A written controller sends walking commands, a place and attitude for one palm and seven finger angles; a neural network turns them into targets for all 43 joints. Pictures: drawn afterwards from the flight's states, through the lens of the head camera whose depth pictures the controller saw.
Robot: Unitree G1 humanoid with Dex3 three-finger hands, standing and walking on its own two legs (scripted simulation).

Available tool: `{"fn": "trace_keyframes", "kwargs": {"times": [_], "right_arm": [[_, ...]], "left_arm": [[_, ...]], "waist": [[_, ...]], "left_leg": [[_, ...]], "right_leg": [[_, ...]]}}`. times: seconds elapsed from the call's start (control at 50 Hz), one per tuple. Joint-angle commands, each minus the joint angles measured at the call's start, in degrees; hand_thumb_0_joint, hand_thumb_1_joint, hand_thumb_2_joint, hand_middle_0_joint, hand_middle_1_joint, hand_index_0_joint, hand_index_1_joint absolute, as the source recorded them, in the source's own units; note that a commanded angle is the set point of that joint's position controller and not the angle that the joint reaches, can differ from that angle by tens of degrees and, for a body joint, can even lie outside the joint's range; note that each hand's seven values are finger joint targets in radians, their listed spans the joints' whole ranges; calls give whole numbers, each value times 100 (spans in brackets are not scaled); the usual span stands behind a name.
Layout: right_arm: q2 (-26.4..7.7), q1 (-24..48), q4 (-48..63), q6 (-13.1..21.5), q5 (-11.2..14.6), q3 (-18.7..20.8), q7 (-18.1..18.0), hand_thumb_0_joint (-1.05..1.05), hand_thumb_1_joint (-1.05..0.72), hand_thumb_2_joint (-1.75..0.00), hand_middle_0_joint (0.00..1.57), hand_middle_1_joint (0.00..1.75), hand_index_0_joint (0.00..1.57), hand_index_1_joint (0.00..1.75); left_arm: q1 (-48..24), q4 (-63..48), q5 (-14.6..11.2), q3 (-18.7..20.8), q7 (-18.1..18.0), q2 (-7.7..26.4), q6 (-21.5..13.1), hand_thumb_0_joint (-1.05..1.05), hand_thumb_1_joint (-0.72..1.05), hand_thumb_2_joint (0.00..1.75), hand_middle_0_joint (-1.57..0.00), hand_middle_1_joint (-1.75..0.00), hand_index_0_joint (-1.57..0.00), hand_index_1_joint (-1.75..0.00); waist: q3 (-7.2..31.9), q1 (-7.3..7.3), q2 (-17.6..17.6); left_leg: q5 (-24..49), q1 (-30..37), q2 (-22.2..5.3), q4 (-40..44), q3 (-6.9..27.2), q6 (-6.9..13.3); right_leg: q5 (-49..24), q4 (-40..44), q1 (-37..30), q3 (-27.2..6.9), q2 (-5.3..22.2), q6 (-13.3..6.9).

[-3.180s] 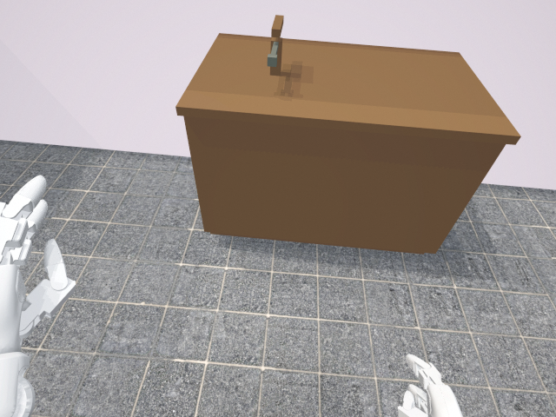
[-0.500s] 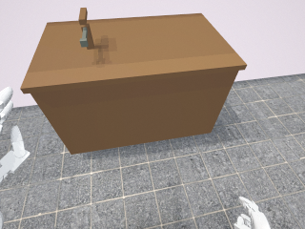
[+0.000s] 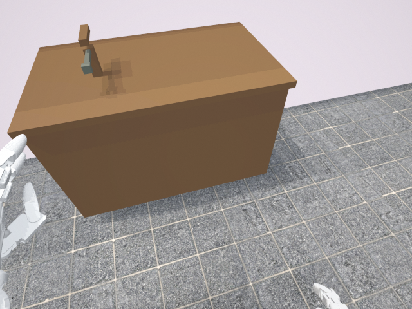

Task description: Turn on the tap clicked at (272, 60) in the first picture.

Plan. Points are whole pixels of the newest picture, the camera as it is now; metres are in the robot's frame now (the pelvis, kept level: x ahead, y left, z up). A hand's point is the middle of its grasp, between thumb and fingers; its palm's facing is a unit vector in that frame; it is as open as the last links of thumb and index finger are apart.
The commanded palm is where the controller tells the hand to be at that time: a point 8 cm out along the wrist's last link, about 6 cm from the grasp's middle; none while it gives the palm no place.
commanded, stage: take the last steps up to it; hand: left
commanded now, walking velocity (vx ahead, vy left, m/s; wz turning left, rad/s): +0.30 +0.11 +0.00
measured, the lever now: (87, 68) +0.83 +0.43 +0.05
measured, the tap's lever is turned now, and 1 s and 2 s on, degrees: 0 0 0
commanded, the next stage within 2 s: none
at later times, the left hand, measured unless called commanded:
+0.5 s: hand (49, 189) +0.26 +0.25 +0.16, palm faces +0.43 -0.80 -0.43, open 7.4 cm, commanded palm +0.20 +0.29 +0.17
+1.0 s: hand (68, 125) +0.39 +0.26 +0.18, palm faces +0.34 -0.82 -0.46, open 7.4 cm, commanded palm +0.34 +0.31 +0.17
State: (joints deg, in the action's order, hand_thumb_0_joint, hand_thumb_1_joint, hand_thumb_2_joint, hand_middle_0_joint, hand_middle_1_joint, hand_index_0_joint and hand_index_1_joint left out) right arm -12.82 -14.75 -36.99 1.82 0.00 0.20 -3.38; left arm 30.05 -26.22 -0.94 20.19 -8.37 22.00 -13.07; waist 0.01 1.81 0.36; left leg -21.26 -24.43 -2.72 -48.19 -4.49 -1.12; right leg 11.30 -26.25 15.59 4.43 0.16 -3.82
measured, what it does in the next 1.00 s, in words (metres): walks ahead: left foot, then left foot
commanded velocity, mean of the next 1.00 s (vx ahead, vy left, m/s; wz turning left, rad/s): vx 0.30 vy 0.08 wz -0.04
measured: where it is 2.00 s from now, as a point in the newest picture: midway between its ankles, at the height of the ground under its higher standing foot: (199, 286)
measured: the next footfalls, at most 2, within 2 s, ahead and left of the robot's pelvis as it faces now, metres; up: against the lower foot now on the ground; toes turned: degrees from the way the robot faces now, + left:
left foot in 0.14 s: +0.06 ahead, +0.15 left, +0.00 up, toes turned +7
left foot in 0.74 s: +0.21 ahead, +0.18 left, +0.00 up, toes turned +9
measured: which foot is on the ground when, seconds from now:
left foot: up 0.00-0.12, down 0.14-0.40, up 0.42-0.72, down 0.74-1.00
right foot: down 0.00-0.76, up 0.78-1.00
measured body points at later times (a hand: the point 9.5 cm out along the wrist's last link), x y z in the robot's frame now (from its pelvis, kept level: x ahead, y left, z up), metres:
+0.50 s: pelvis +0.05 +0.01 -0.01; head +0.05 -0.01 +0.44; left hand +0.23 +0.29 +0.19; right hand +0.20 -0.20 -0.13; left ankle +0.02 +0.14 -0.68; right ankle +0.06 -0.08 -0.74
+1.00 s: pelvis +0.16 +0.04 -0.01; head +0.19 +0.04 +0.44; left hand +0.37 +0.30 +0.20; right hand +0.32 -0.17 -0.10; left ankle +0.17 +0.17 -0.74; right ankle +0.20 -0.06 -0.72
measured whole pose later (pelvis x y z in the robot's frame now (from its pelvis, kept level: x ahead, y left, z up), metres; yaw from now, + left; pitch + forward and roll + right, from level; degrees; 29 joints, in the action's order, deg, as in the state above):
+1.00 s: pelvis +0.16 +0.04 -0.01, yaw -3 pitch +0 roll +0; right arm -7.2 -11.8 -34.7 6.7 0.2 -1.3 -2.6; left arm 28.7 -31.2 -1.2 21.7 -8.5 22.1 -14.4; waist -2.7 0.6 0.5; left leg -15.8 -14.2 -5.9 -30.4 -10.2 -0.9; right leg 21.2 -44.3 24.8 7.7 3.8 1.1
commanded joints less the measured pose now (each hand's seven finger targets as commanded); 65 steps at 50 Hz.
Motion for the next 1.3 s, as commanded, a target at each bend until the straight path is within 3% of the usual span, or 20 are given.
{"fn": "trace_keyframes", "kwargs": {"times": [0.0, 0.08, 0.14, 0.16, 0.34, 0.36, 0.38, 0.4, 0.46, 0.52, 0.68, 0.72, 0.76, 0.88, 1.0, 1.02, 1.06, 1.1, 1.14, 1.28], "right_arm": [[-448, 740, 1009, 436, -17, 212, -100, 0, -90, -90, 20, 30, 20, 30], [-540, 534, 979, 507, -38, 277, -168, 0, -90, -90, 20, 30, 20, 30], [-643, 555, 972, 545, -12, 272, -184, 0, -90, -90, 20, 30, 20, 30], [-567, 641, 902, 594, -7, 263, -172, 0, -90, -90, 20, 30, 20, 30], [-548, 706, 784, 646, -20, 231, -115, 0, -90, -90, 20, 30, 20, 30], [-459, 689, 796, 587, -15, 233, -103, 0, -90, -90, 20, 30, 20, 30], [-383, 746, 876, 563, 11, 237, -66, 0, -90, -90, 20, 30, 20, 30], [-597, 882, 882, 570, 4, 353, -2, 0, -90, -90, 20, 30, 20, 30], [-391, 841, 706, 437, 1, 168, 33, 0, -90, -90, 20, 30, 20, 30], [-374, 938, 796, 380, -18, 161, -16, 0, -90, -90, 20, 30, 20, 30], [-415, 664, 1065, 524, -29, 325, -128, 0, -90, -90, 20, 30, 20, 30], [-690, 551, 1099, 532, 38, 444, -146, 0, -90, -90, 20, 30, 20, 30], [-544, 696, 1017, 568, -19, 346, -110, 0, -90, -90, 20, 30, 20, 30], [-504, 682, 910, 723, 40, 319, 10, 0, -90, -90, 20, 30, 20, 30], [-458, 741, 908, 630, 45, 231, -122, 0, -90, -90, 20, 30, 20, 30], [-412, 771, 892, 584, 49, 233, -134, 0, -90, -90, 20, 30, 20, 30], [-384, 908, 998, 572, 26, 234, -62, 0, -90, -90, 20, 30, 20, 30], [-441, 862, 815, 527, 41, 258, 32, 0, -90, -90, 20, 30, 20, 30], [-364, 877, 718, 426, 20, 161, 24, 0, -90, -90, 20, 30, 20, 30], [-341, 767, 1056, 418, -17, 252, -22, 0, -90, -90, 20, 30, 20, 30]], "left_arm": [[-561, -1119, -13, 561, -208, 785, -305, 0, 90, 90, -20, -30, -20, -30], [-956, -1174, 34, 449, -256, 794, -322, 0, 90, 90, -20, -30, -20, -30], [-1117, -1253, 70, 487, -242, 781, -443, 0, 90, 90, -20, -30, -20, -30], [-1023, -980, 126, 589, -204, 926, -431, 0, 90, 90, -20, -30, -20, -30], [-950, -877, 107, 481, -143, 713, -311, 0, 90, 90, -20, -30, -20, -30], [-1000, -759, 129, 586, -157, 862, -299, 0, 90, 90, -20, -30, -20, -30], [-1085, -682, 91, 719, -173, 1022, -265, 0, 90, 90, -20, -30, -20, -30], [-1190, -573, 13, 727, -139, 974, -253, 0, 90, 90, -20, -30, -20, -30], [-1011, -875, 11, 698, -86, 944, -447, 0, 90, 90, -20, -30, -20, -30], [-847, -1153, 43, 723, -117, 938, -536, 0, 90, 90, -20, -30, -20, -30], [-813, -1632, 0, 739, -287, 871, -454, 0, 90, 90, -20, -30, -20, -30], [-831, -1713, -32, 740, -283, 804, -491, 0, 90, 90, -20, -30, -20, -30], [-851, -1412, -27, 860, -209, 1065, -559, 0, 90, 90, -20, -30, -20, -30], [-224, -1860, -56, 689, -122, 727, -482, 0, 90, 90, -20, -30, -20, -30], [-539, -1122, -43, 806, -154, 837, -295, 0, 90, 90, -20, -30, -20, -30], [-630, -1012, -18, 822, -149, 906, -281, 0, 90, 90, -20, -30, -20, -30], [-855, -801, -64, 1064, -166, 1156, -227, 0, 90, 90, -20, -30, -20, -30], [-1038, -989, -107, 916, -88, 1072, -314, 0, 90, 90, -20, -30, -20, -30], [-725, -1022, -26, 823, -88, 926, -434, 0, 90, 90, -20, -30, -20, -30], [-294, -1450, -40, 901, -233, 934, -461, 0, 90, 90, -20, -30, -20, -30]], "waist": [[529, -194, -655], [416, -97, -353], [110, -79, 1678], [-96, -57, 1474], [181, -193, 661], [264, -215, -328], [258, -233, -1820], [129, -301, -1722], [1, -180, -525], [261, -158, -626], [568, -200, -381], [893, -57, 1402], [709, -83, 1728], [543, -159, 1354], [508, -182, 818], [541, -236, 211], [527, -341, -1977], [342, -219, -1077], [290, -180, -587], [552, -307, -844]], "left_leg": [[-104, 120, -77, 1105, -61, 164], [9, 1428, 25, 2388, -231, 287], [-840, 2008, -1759, 3683, 2467, 1243], [-1542, 1395, -1972, 3937, 2730, 1461], [-485, 148, -952, 2136, 405, 665], [-503, -551, -592, 846, 67, 493], [-938, -1612, 107, -741, -329, 194], [-782, -1760, -2, -1602, 347, 118], [37, -1731, -395, -1992, 560, -26], [287, -1051, -450, -703, 280, -6], [1054, 1420, 4, 2220, -667, 160], [1855, 2842, -1299, 2632, 1262, 829], [1650, 2552, -2232, 3166, 2701, 1592], [1865, 1520, -1486, 3032, 629, 1131], [558, 693, -1173, 2133, 7, 651], [401, 308, -947, 1127, -193, 538], [-952, -1600, 72, -1657, -100, 160], [-407, -1839, -235, -2471, 644, 68], [56, -1729, -376, -2371, 531, -19], [617, -385, -159, 696, -404, 79]], "right_leg": [[1668, 1316, -578, -1790, 1693, -644], [2202, 668, 67, -1362, 1191, -265], [2106, -2264, 1705, 30, -15, 350], [1950, -3062, 1714, -197, 168, 347], [907, -19, -969, 309, 181, 374], [1446, 535, -1444, -930, 851, 2], [1759, 1225, -1769, -3270, 2101, -643], [2213, 1599, -1391, -3924, 2455, -788], [604, 1283, -1135, -2247, 2163, -815], [-764, 993, -968, -1106, 1825, -570], [-189, -144, -583, -534, 1167, -153], [667, -2448, 891, 178, 348, 355], [2402, -4122, 2013, -238, 300, 397], [1117, -2541, 1228, 163, 469, 485], [496, -376, -639, 659, 119, 460], [598, 86, -1048, 19, 463, 279], [458, 1134, -1743, -3531, 2379, -717], [696, 1152, -1483, -3272, 2484, -876], [-493, 935, -1252, -1788, 2080, -671], [-1374, 699, -1202, -557, 1672, -464]]}}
